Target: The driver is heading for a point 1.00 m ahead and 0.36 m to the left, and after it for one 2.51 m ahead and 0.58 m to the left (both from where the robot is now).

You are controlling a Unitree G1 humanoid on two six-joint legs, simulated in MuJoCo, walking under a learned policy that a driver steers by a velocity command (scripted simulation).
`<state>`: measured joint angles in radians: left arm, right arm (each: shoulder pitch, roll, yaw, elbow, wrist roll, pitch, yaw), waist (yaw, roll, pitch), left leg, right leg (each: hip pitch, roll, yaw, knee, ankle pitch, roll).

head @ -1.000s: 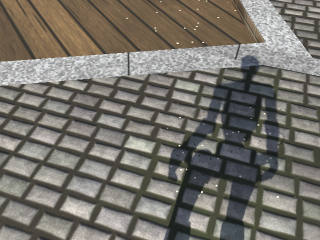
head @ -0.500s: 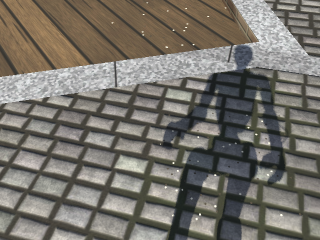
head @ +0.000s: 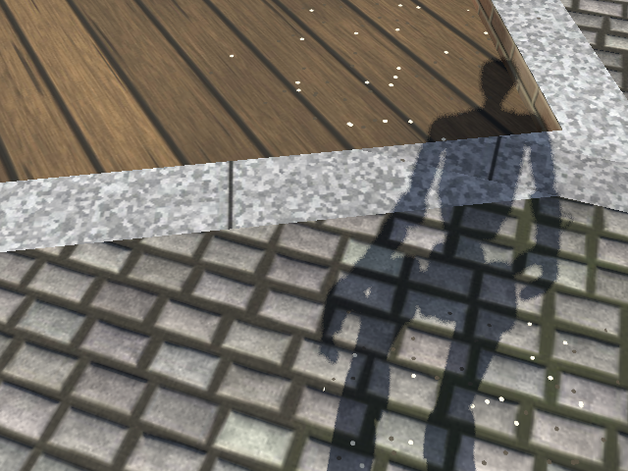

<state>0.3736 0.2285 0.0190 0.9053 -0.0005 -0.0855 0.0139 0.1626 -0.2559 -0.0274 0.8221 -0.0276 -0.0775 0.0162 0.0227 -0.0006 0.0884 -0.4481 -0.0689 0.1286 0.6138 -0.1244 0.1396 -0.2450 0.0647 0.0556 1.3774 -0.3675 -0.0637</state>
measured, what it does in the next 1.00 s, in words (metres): walks ahead, turning left: right foot, then left foot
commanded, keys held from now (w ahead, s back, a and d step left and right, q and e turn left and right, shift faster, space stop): shift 0.20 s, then q+shift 0.14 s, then w+q+shift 0.66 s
